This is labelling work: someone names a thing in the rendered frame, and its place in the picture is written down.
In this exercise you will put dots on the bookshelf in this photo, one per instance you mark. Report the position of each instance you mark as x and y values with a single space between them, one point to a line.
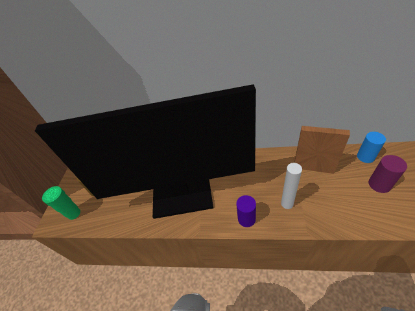
28 166

